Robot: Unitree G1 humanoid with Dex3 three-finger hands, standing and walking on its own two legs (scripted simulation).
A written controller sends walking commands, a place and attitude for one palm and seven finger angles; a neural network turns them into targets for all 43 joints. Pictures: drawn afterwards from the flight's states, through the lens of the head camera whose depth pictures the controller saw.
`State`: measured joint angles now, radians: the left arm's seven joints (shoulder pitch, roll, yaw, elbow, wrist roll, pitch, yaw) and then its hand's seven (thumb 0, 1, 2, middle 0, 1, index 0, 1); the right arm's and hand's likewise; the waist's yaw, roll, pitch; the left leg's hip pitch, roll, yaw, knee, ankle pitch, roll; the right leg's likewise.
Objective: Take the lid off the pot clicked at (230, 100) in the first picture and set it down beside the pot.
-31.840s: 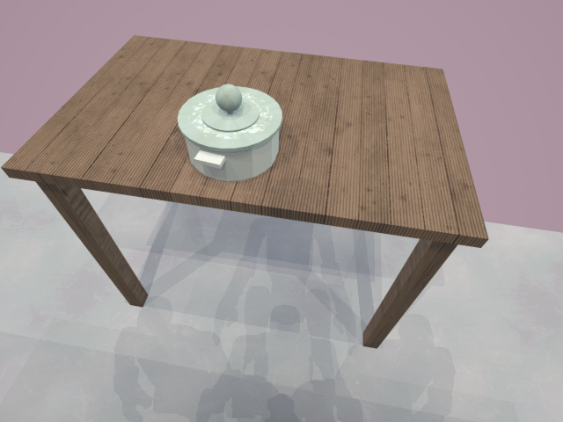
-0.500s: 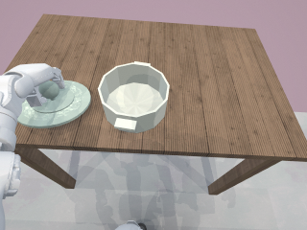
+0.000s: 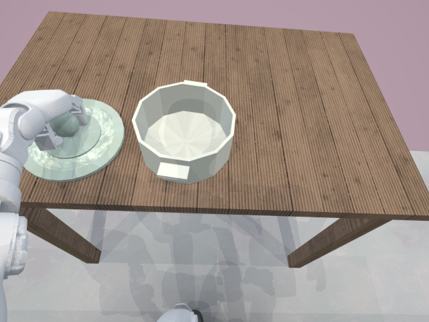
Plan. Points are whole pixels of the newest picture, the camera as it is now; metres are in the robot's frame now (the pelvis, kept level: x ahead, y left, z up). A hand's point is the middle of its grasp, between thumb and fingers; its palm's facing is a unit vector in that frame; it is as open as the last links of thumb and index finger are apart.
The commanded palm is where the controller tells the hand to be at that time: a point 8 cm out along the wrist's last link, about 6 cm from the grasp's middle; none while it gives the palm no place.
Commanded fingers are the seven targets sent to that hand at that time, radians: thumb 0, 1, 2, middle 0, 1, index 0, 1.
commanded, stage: open the fingers wide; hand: left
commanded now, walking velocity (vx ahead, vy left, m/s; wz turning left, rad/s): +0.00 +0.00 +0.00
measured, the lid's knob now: (64, 124) +0.48 +0.29 +0.05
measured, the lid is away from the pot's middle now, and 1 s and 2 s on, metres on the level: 0.24 0.25 0.25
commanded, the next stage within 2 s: raise the empty hand in 1.04 s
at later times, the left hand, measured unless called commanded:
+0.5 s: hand (45, 143) +0.42 +0.31 +0.06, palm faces -0.42 -0.07 -0.90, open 8.4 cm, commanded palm +0.45 +0.29 +0.12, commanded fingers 0.00 0.12 0.84 -0.61 -0.87 -0.48 -0.82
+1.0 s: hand (48, 139) +0.43 +0.30 +0.06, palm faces -0.42 -0.06 -0.91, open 10.9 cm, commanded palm +0.46 +0.29 +0.12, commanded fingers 0.00 -0.08 0.78 -0.41 -0.75 -0.41 -0.75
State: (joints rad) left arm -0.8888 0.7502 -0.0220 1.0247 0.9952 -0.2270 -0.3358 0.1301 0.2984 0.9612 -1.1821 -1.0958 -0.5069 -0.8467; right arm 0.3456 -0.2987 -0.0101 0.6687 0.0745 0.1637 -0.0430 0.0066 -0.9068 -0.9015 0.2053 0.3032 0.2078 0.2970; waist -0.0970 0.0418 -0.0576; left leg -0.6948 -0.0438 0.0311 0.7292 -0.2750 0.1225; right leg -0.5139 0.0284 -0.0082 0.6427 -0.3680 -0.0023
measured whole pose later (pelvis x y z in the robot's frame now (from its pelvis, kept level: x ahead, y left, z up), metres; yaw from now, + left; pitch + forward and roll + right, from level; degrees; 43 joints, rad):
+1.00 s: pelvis -0.01 +0.00 +0.00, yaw +0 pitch +13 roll -5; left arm -0.86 0.72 -0.06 1.00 0.98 -0.20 -0.28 0.00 -0.05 0.77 -0.43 -0.77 -0.42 -0.77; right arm 0.33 -0.29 0.00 0.66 0.08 0.20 -0.03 0.01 -0.91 -0.90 0.21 0.30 0.21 0.30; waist -0.08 0.05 -0.06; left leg -0.69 -0.05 0.03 0.74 -0.28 0.13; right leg -0.51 0.03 -0.01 0.66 -0.37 -0.01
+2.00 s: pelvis +0.00 +0.01 +0.01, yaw +2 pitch +9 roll -4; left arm -0.99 0.75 -0.11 0.92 0.94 -0.12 -0.41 0.00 -0.07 0.78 -0.42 -0.75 -0.42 -0.75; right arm 0.30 -0.28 0.00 0.63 0.10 0.20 -0.02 0.01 -0.91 -0.90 0.20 0.30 0.21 0.30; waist -0.06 0.04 -0.04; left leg -0.56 -0.07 0.01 0.63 -0.23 0.13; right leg -0.37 0.01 -0.02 0.54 -0.33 -0.01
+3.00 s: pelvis -0.01 +0.02 +0.02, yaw +3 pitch +6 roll -4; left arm -0.78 0.73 -0.07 0.57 0.87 -0.06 -0.46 0.00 -0.07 0.78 -0.42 -0.75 -0.42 -0.75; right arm 0.21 -0.27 0.01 0.58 0.09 0.22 0.02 0.01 -0.91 -0.90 0.20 0.30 0.21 0.30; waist -0.03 0.07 -0.02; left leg -0.46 -0.10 0.01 0.53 -0.17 0.15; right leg -0.29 -0.01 -0.01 0.47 -0.30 -0.02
